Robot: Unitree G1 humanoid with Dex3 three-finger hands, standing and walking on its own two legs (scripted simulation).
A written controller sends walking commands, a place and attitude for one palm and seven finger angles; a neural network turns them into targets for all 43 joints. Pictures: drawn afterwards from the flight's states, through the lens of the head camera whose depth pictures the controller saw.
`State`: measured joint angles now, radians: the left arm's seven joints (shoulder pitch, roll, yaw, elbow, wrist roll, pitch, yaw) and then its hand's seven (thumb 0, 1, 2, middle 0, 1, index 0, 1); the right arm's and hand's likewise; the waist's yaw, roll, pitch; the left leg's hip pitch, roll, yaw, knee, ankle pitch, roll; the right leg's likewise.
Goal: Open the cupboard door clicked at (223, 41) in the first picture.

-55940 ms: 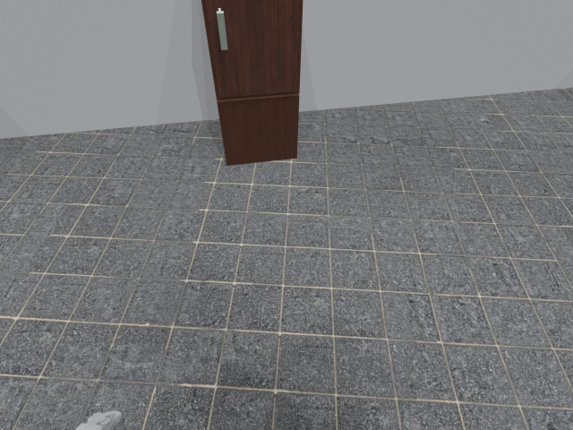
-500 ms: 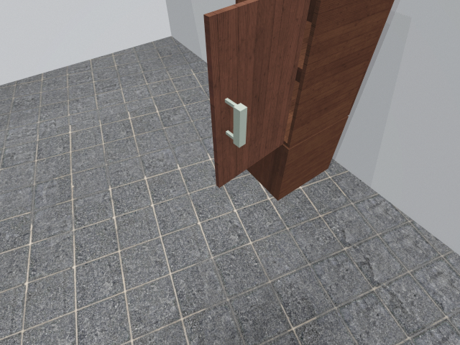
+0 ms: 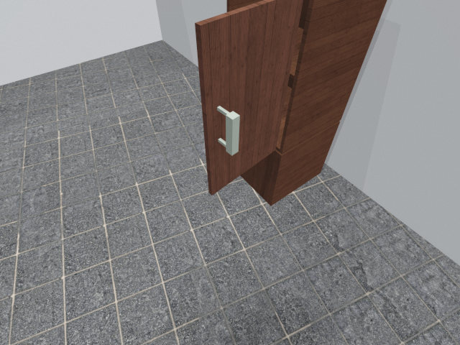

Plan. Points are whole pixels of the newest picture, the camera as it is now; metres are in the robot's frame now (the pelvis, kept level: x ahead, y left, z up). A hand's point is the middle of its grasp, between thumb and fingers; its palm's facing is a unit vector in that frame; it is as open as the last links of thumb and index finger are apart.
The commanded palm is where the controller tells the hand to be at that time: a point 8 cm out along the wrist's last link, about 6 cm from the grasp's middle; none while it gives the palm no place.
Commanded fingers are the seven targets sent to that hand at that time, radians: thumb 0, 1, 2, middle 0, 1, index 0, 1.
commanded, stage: look to check the result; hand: left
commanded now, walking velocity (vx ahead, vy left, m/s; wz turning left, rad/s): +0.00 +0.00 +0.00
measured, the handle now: (226, 130) +0.67 +0.05 -0.04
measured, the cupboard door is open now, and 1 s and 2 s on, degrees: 96 96 96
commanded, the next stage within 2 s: stand and wait in 0.48 s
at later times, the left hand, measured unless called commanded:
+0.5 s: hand out of the picture +0.03 +0.19 -0.17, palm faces +0.02 -0.97 -0.26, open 7.4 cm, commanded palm none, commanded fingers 0.00 0.90 0.90 -0.20 -0.30 -0.20 -0.30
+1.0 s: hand out of the picture +0.06 +0.18 -0.17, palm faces +0.01 -0.96 -0.27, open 7.4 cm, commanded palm none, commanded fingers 0.00 0.90 0.90 -0.20 -0.30 -0.20 -0.30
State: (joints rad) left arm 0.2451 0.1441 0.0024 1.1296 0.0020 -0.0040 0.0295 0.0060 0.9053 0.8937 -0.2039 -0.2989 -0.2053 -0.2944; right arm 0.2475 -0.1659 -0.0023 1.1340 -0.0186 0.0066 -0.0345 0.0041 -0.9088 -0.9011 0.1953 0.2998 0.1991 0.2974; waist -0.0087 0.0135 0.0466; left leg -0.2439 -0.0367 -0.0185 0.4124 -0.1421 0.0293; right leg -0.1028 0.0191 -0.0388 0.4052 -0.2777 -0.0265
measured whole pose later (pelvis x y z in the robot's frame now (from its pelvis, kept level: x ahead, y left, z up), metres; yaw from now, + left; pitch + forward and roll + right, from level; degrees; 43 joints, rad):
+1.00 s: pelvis +0.03 -0.02 +0.00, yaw -1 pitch -2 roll +0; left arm 0.20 0.22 0.01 1.13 0.00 -0.01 0.03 0.01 0.90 0.89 -0.20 -0.30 -0.21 -0.29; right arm 0.18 -0.24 0.00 1.14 -0.01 0.01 -0.03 0.00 -0.91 -0.90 0.20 0.30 0.20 0.30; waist 0.00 0.01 0.06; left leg -0.18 -0.01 -0.02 0.37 -0.17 0.00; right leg -0.02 0.04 -0.03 0.33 -0.28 -0.05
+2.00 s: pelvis +0.04 -0.03 +0.00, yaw -1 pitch -1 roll +1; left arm 0.22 0.20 0.00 1.13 0.00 -0.01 0.03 0.01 0.90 0.89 -0.20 -0.30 -0.21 -0.29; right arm 0.19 -0.22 0.01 1.14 -0.01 0.01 -0.04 0.00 -0.91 -0.90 0.20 0.30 0.20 0.30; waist 0.00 0.01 0.07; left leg -0.17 0.00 -0.02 0.38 -0.18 -0.01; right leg -0.01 0.05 -0.03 0.32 -0.29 -0.06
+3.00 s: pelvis +0.01 -0.06 +0.00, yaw -24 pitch +2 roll +2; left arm 0.26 0.18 0.06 0.94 0.02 0.03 0.02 0.01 0.90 0.89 -0.21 -0.30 -0.21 -0.29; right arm 0.03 -0.22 -0.06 0.90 0.00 0.06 -0.04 0.01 -0.91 -0.90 0.19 0.30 0.20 0.30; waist 0.06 -0.01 0.09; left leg -0.45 0.01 -0.04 0.92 -0.42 -0.07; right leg -0.25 0.11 0.17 0.47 -0.24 -0.07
